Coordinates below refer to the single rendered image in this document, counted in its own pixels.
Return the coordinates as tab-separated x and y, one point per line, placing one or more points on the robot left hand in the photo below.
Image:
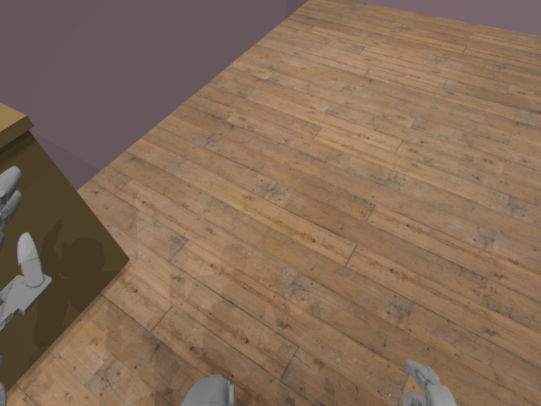
22	292

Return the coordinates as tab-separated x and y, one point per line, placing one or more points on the left robot thigh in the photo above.
211	391

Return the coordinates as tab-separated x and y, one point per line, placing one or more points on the robot right hand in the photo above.
435	393

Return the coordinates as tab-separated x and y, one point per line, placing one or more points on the counter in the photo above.
74	247

